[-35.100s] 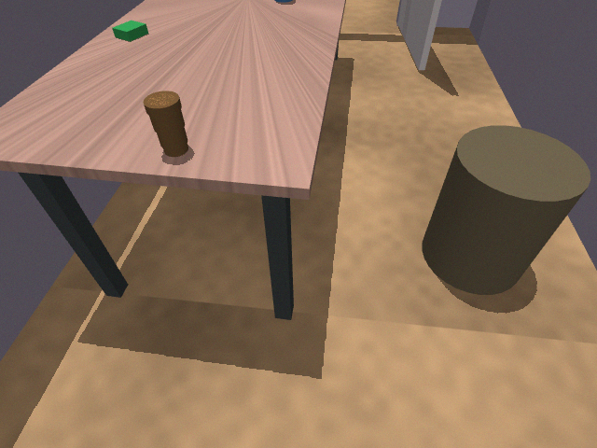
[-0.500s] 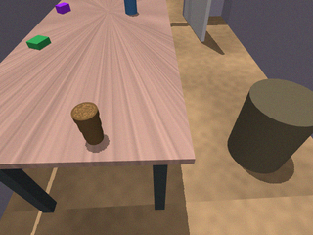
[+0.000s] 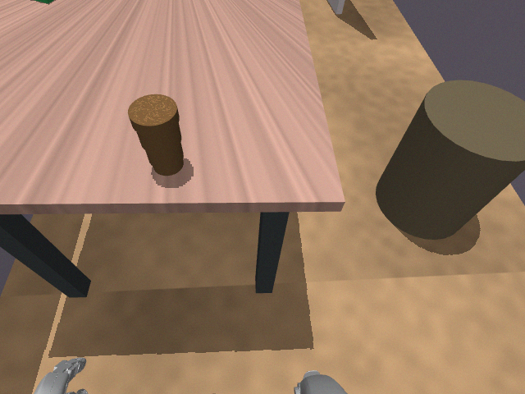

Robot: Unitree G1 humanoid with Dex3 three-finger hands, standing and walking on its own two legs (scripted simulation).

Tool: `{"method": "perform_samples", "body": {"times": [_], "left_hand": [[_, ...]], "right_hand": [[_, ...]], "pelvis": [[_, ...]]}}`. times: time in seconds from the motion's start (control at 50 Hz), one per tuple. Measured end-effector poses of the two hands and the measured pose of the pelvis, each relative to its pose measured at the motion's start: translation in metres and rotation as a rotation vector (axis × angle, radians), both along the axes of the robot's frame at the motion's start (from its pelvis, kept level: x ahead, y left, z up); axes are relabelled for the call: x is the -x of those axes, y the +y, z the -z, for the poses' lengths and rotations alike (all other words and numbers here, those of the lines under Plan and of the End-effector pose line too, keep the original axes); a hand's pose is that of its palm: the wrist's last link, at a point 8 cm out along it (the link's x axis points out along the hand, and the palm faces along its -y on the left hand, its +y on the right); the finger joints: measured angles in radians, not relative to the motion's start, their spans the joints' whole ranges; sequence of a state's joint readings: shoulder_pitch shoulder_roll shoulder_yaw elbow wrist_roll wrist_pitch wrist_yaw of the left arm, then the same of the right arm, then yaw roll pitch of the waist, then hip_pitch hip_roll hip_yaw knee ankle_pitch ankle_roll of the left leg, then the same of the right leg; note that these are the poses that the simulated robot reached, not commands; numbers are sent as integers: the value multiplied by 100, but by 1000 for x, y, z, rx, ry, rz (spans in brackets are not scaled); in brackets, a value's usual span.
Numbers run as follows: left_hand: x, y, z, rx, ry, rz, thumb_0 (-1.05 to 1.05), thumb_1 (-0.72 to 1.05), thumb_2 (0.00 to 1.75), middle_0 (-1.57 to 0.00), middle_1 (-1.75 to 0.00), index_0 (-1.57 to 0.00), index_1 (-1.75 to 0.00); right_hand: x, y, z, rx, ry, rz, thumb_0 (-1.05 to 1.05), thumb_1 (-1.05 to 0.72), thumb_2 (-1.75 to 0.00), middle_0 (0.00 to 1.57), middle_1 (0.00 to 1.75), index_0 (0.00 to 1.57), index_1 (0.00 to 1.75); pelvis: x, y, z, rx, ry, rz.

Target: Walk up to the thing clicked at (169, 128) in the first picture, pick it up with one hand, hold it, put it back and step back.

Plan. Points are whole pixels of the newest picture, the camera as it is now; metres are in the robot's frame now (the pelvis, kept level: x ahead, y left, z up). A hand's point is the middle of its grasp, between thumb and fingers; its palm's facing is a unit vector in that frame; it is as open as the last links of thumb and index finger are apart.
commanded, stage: step back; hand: left
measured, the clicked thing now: (161, 139) +0.51 +0.18 +0.06
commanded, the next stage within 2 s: none
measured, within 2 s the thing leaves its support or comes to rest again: neither
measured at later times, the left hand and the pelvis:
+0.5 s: hand out of the picture +0.00 +0.24 -0.12, palm faces -0.09 -0.91 -0.40, open 7.4 cm; pelvis -0.11 -0.02 +0.01, yaw -5 degrees
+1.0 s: hand out of the picture -0.16 +0.25 -0.13, palm faces -0.05 -0.92 -0.38, open 7.4 cm; pelvis -0.26 -0.02 +0.02, yaw -4 degrees
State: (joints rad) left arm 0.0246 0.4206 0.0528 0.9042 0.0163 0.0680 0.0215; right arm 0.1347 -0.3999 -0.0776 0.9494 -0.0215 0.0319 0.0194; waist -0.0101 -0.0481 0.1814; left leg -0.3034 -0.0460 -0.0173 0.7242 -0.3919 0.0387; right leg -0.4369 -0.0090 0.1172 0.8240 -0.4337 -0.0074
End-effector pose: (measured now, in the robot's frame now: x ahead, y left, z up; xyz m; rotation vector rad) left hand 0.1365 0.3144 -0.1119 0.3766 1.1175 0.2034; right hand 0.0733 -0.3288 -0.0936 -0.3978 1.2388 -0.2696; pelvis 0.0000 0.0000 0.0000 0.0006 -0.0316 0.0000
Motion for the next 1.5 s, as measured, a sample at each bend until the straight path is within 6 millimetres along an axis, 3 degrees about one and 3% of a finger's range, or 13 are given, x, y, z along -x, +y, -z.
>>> {"method": "perform_samples", "body": {"times": [0.1, 0.22, 0.42, 0.5, 0.6, 0.74, 0.84, 0.96, 1.1, 1.22, 1.36, 1.5], "left_hand": [[14, -1, -2, 14, 14, 17, 0, 91, 90, -20, -30, -20, -30], [52, -6, -6, 26, 78, 54, 0, 90, 90, -21, -30, -21, -30], [114, -26, -16, -15, 71, 71, 0, 90, 90, -21, -30, -21, -30], [142, -32, -31, -15, 55, 49, 0, 90, 90, -21, -30, -21, -30], [157, -32, -41, -26, -1, 37, 1, 90, 90, -21, -30, -21, -30], [184, -18, -24, 3, -74, 29, 0, 90, 90, -21, -30, -21, -30], [223, -15, -19, 25, -22, -3, 0, 90, 90, -21, -30, -21, -30], [278, -17, -17, 21, 31, -8, 0, 90, 90, -21, -30, -21, -30], [346, -33, -12, -22, 89, 17, 0, 90, 90, -21, -30, -21, -30], [403, -50, -28, -30, 101, -6, 0, 90, 90, -21, -30, -21, -30], [425, -46, -37, -57, 5, -8, 1, 90, 90, -21, -30, -21, -30], [458, -33, -21, -28, -47, -22, 0, 90, 90, -21, -30, -21, -30]], "right_hand": [[44, 16, -10, -3, 56, 30, 0, -91, -90, 20, 30, 21, 30], [68, 21, -13, -8, 5, 55, 0, -90, -90, 20, 30, 21, 30], [105, -5, 11, -50, -72, 63, 0, -90, -90, 20, 30, 21, 30], [120, -9, 8, -64, -70, 61, 0, -90, -90, 20, 30, 21, 30], [147, -8, 5, -58, -45, 25, 0, -91, -90, 20, 30, 21, 30], [186, 4, 6, -24, -11, -33, 0, -91, -90, 20, 30, 21, 30], [214, 13, -9, -28, -31, -44, 0, -90, -90, 20, 30, 21, 30], [235, 4, -21, -8, -93, -42, 0, -90, -90, 20, 30, 21, 30], [266, -26, -5, -20, -170, -43, 0, -90, -90, 20, 30, 21, 30], [317, -36, 3, -49, -128, 0, 0, -91, -90, 20, 30, 21, 30], [386, -31, 13, -57, -12, -33, 0, -91, -90, 20, 30, 21, 30], [441, -12, 13, -56, 22, -67, 0, -91, -90, 20, 30, 21, 30]], "pelvis": [[19, 5, -12, 16, 2, 18], [42, 7, -18, 22, 5, 60], [96, -14, -6, 21, -12, 94], [114, -17, -15, -21, -12, 92], [139, -17, -19, -29, 2, 62], [184, -6, -6, -23, -7, 7], [213, -5, -15, 5, -15, 15], [250, -13, -19, 17, -6, 50], [304, -34, -3, 11, -4, 97], [342, -44, -12, -21, -12, 78], [387, -44, -12, -27, -1, 13], [443, -34, -4, -27, -23, -19]]}}
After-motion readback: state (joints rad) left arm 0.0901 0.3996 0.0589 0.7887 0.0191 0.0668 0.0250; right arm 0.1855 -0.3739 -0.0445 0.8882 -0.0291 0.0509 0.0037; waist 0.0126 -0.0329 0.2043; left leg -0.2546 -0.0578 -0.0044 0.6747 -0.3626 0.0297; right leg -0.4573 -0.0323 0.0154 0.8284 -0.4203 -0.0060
